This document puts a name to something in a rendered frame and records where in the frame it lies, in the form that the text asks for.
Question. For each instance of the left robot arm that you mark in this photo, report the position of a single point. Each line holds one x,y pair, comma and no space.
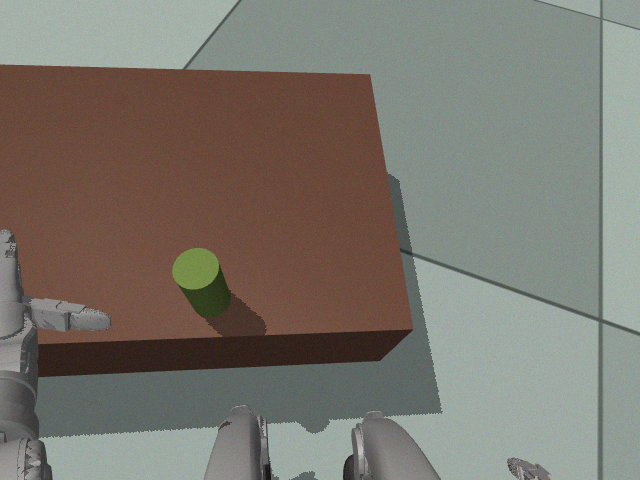
22,454

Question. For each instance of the left robot hand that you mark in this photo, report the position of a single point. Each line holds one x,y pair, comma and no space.
47,313

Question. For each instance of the can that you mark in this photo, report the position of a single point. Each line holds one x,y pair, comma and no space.
198,274

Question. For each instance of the right robot hand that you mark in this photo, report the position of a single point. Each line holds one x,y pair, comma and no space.
524,470

